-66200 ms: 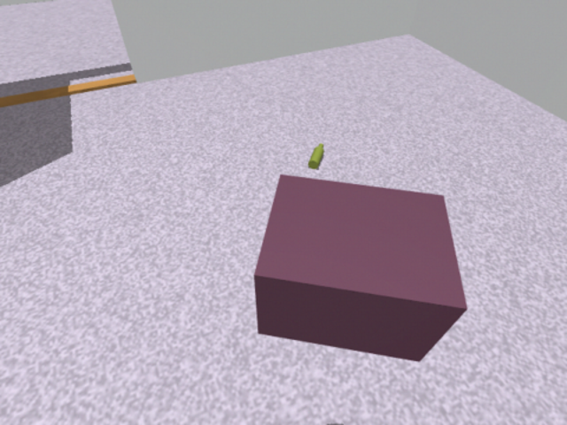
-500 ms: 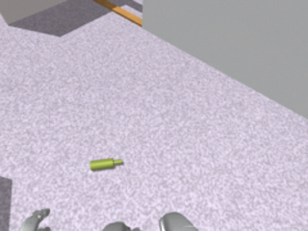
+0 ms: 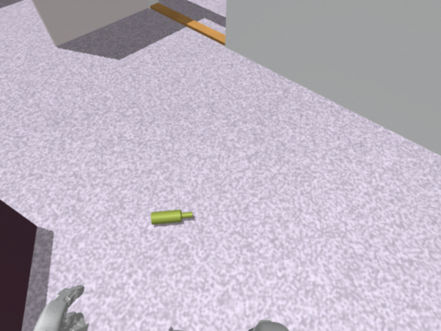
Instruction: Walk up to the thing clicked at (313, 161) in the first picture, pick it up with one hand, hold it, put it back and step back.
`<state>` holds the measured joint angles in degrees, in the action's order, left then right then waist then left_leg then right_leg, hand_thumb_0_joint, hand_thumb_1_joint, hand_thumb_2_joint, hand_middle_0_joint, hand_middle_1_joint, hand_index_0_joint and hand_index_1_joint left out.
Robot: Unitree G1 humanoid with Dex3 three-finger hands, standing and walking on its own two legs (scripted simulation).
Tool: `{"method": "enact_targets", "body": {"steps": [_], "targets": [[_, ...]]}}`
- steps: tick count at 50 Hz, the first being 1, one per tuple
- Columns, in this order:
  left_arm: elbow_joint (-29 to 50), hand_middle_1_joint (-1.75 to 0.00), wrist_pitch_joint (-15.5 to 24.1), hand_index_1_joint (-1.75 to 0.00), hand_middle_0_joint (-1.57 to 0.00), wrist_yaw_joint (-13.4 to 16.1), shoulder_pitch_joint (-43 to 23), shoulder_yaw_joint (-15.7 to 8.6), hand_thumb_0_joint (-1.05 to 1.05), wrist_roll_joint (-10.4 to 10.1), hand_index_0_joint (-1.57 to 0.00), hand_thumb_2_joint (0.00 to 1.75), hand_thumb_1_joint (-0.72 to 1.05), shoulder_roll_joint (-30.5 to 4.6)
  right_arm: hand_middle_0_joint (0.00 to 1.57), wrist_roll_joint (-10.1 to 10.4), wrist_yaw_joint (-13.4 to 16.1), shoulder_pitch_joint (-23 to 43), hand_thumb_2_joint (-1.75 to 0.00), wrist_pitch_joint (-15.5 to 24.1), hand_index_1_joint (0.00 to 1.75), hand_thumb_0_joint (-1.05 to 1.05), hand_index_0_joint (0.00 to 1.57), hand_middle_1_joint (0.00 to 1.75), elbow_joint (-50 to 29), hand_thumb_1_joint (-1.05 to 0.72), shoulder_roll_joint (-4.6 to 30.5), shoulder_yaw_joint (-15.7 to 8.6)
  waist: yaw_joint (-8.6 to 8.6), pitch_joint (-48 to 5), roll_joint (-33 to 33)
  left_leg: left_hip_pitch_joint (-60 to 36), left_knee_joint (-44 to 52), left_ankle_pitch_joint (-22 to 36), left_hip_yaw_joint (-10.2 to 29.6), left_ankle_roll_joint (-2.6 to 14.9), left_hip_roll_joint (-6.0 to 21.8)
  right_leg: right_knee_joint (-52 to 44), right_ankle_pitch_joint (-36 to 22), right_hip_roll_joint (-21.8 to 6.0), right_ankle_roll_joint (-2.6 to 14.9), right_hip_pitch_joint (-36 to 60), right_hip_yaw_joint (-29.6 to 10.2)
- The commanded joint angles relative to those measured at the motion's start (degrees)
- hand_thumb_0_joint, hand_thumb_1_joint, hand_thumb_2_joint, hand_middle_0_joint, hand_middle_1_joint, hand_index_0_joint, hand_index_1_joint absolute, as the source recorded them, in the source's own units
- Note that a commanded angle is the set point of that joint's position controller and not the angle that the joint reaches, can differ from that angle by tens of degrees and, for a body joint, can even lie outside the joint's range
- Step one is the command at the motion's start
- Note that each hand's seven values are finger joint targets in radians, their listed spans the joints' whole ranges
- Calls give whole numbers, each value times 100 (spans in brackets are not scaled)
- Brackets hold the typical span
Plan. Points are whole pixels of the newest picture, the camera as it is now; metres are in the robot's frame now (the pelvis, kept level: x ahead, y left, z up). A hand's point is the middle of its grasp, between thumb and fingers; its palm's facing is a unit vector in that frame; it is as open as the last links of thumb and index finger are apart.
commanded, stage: step back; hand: left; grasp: from above
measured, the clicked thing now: (172, 216) +0.65 +0.22 -0.73
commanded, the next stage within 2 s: none
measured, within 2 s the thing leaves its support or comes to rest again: neither
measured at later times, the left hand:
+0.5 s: hand out of the picture -0.08 +0.25 -0.15, palm faces -0.08 -0.91 -0.40, open 7.3 cm
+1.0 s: hand out of the picture -0.21 +0.25 -0.14, palm faces +0.00 -0.92 -0.38, open 7.3 cm
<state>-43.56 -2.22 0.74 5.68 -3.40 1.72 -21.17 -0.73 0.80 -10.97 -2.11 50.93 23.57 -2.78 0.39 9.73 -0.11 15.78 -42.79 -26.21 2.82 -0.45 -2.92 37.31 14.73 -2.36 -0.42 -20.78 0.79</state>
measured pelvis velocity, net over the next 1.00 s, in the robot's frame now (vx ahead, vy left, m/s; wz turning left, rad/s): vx -0.34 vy -0.02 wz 0.00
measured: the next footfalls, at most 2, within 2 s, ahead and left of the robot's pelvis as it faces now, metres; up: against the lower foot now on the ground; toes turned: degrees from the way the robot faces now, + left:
left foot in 0.02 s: +0.02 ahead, +0.11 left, +0.00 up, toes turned -3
right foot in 0.44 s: -0.15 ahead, -0.15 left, +0.00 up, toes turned -3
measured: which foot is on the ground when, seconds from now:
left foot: up 0.00-0.00, down 0.02-0.46, up 0.48-0.76, down 0.78-1.00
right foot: down 0.00-0.04, up 0.06-0.42, down 0.44-0.80, up 0.82-1.00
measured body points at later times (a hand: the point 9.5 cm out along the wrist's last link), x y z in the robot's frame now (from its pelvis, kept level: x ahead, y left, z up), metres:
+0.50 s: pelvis -0.17 -0.02 -0.01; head -0.13 -0.03 +0.44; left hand -0.08 +0.29 -0.12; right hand -0.06 -0.35 -0.12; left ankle -0.04 +0.10 -0.70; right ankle -0.19 -0.15 -0.72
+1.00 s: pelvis -0.34 -0.02 +0.01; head -0.29 +0.00 +0.45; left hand -0.21 +0.30 -0.11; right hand -0.24 -0.33 -0.10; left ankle -0.28 +0.10 -0.72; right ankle -0.38 -0.16 -0.65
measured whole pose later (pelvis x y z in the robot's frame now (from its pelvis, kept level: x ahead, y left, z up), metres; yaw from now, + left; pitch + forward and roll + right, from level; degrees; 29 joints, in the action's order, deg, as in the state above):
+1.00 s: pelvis -0.34 -0.02 +0.01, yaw +0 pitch -2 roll -1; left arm -46.8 -3.7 0.9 6.9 -4.2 0.8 -23.0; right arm -2.4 0.5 -8.9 -2.0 49.5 20.6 -1.9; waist -0.1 9.1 1.3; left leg 19.5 -35.4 -13.7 0.7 1.3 0.9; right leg 65.5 30.2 4.6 -0.1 -24.3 -6.0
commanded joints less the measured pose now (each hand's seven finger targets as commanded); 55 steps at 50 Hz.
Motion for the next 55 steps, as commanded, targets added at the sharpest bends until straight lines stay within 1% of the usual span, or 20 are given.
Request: {"method": "enact_targets", "body": {"steps": [1, 2, 3, 5, 7, 14, 20, 21, 22, 23, 24, 27, 34, 38, 39, 40, 41, 44, 50, 55], "targets": [[457, -30, -25, -30, -20, 41, 211, -308, 0, -114, -20, 90, 90, -1146, 20, -167, 59, -414, -90, 263, 30, 0, 20, 30, -363, -90, 1308, -434, -36, -1368, -118, -890, 2117, 2259, 1271, 481, 1162, 520, -753, -323, 416, -13, -814], [556, -30, 9, -30, -20, 80, -90, -318, 0, -149, -20, 90, 90, -1136, 20, -94, -12, -56, -90, 243, 30, 0, 20, 30, -509, -90, 2002, -538, 76, -1194, -1460, -457, 2328, 3110, 2581, 1328, 2317, 1420, 1586, 692, 160, -537, -98], [496, -30, 9, -30, -20, 156, -440, -429, 0, -59, -20, 90, 90, -1300, 20, -143, -1, -94, -90, 263, 30, 0, 20, 30, -540, -90, 2043, -559, 392, -1067, -1268, 166, 2405, 3329, 3145, 1869, 2640, 2591, 2391, 692, 120, -379, -955], [293, -30, -39, -30, -20, 146, -65, -406, 0, -180, -20, 90, 90, -1137, 20, -132, 71, 349, -90, 270, 30, 0, 20, 30, -533, -90, 1444, -388, -53, -1023, -430, -148, 1982, 3851, 1659, 1400, 1901, 3420, 1828, 851, 257, -673, -1363], [135, -30, -19, -30, -20, 137, 335, -426, 0, -171, -20, 90, 90, -1224, 20, -125, 107, 474, -90, 265, 30, 0, 20, 30, -623, -90, 1263, -358, -177, -952, -631, -407, 1792, 3855, 1171, 1262, 1660, 3634, 1430, 836, 182, -857, -1219], [159, -30, 20, -30, -20, 73, 400, -400, 0, -92, -20, 90, 90, -1097, 20, -81, 137, 88, -90, 209, 30, 0, 20, 30, -701, -90, 1228, -401, 156, -1220, -863, -1270, 1556, 4015, 1087, 1563, 1863, 2176, 1589, 543, -160, -642, -810], [-366, -30, 54, -30, -20, -51, 1532, -452, 0, -69, -20, 90, 90, -1064, 20, -60, 46, 586, -90, 47, 30, 0, 20, 30, -900, -90, 1501, -443, -280, -1602, -1221, -76, 1487, 2038, 898, 1015, 1616, -805, 517, 343, 189, 1154, 10], [-441, -30, 86, -30, -20, -43, 1610, -494, 0, 12, -20, 90, 90, -1178, 20, -26, 39, 517, -90, 12, 30, 0, 20, 30, -880, -90, 1331, -396, -286, -1556, -922, 490, 1168, 1565, 799, 696, 1349, -1118, 314, 252, 292, 1488, -225], [-344, -30, 114, -30, -20, -50, 1506, -602, 0, 114, -20, 90, 90, -1527, 20, 6, 30, 483, -90, 1, 30, 0, 20, 30, -948, -90, 1017, -317, -258, -1221, 207, 1575, 349, 425, 568, 315, 578, -1481, 1015, -522, 582, 1508, -1699], [-89, -30, 74, -30, -20, -58, 998, -747, 0, 84, -20, 90, 90, -2183, 20, 25, 107, 716, -90, 20, 30, 0, 20, 30, -1050, -90, 843, -309, -440, -884, 1541, 1653, -1105, -710, 200, 3, -325, -2176, 1116, -1912, 1463, 191, -3059], [135, -30, 101, -30, -20, -16, 539, -738, 0, 91, -20, 90, 90, -2276, 20, 4, 146, 681, -90, -13, 30, 0, 20, 30, -981, -90, 1066, -387, -382, -508, 1456, 1359, -2153, -820, 752, -81, -96, -2370, 987, -2397, 1841, -764, -3486], [292, -30, 145, -30, -20, 75, -433, -512, 0, 95, -20, 90, 90, -1518, 20, 61, 114, 60, -90, 20, 30, 0, 20, 30, -594, -90, 1052, -363, 232, -341, 788, 1138, -2769, 118, 681, -58, -435, -1597, -512, -1114, 1091, -634, -1323], [252, -30, 82, -30, -20, 164, 467, -502, 0, 80, -20, 90, 90, -1476, 20, -46, 95, 141, -90, 114, 30, 0, 20, 30, -680, -90, 869, -255, -387, -1029, 1161, 1163, -494, -489, 40, -97, 23, -772, -2417, -1361, 1213, 1617, -1280], [340, -30, -45, -30, -20, 106, 159, -365, 0, -53, -20, 90, 90, -1395, 20, -80, 81, -603, -90, 162, 30, 0, 20, 30, -315, -90, 915, -343, -27, -1351, 773, -293, 2000, 1495, -224, 134, 180, 66, -1945, -1012, 723, 1033, -912], [371, -30, -62, -30, -20, 80, 308, -286, 0, -61, -20, 90, 90, -1171, 20, -155, 86, -511, -90, 171, 30, 0, 20, 30, -346, -90, 1314, -456, -114, -1361, -147, -829, 2117, 2111, 1214, 501, 1172, 684, -764, -501, 380, -38, -596], [485, -30, -43, -30, -20, 118, -15, -311, 0, -135, -20, 90, 90, -1182, 20, -93, 17, -110, -90, 133, 30, 0, 20, 30, -522, -90, 2019, -535, -5, -1246, -1411, -265, 2248, 2999, 2526, 1440, 2359, 1667, 1764, 476, 125, -511, 137], [436, -30, -58, -30, -20, 172, -398, -427, 0, -53, -20, 90, 90, -1342, 20, -127, 26, -119, -90, 171, 30, 0, 20, 30, -560, -90, 2047, -570, 270, -1099, -1193, 415, 2389, 3185, 3067, 1917, 2687, 2827, 2357, 464, 100, -278, -712], [67, -30, -128, -30, -20, 151, 213, -388, 0, -188, -20, 90, 90, -1203, 20, -162, 128, 475, -90, 190, 30, 0, 20, 30, -575, -90, 1421, -359, -256, -988, -489, 145, 1836, 3715, 1247, 1337, 1798, 3862, 1597, 756, 229, -600, -1171], [-13, -30, 52, -30, -20, 35, 322, -339, 0, -39, -20, 90, 90, -1102, 20, -153, 95, 73, -90, 181, 30, 0, 20, 30, -549, -90, 1244, -373, 100, -1256, -884, -965, 1694, 2538, 1129, 1409, 1738, 1663, 1603, 431, -70, -493, -547], [-731, -30, 261, -30, -20, -24, 1260, -411, 0, 39, -20, 90, 90, -1169, 20, -148, 1, 293, -90, 11, 30, 0, 20, 30, -528, -90, 1276, -355, -242, -1297, -720, 473, 1186, 138, 660, 835, 1315, -1494, 738, 418, 310, 1513, -200]]}}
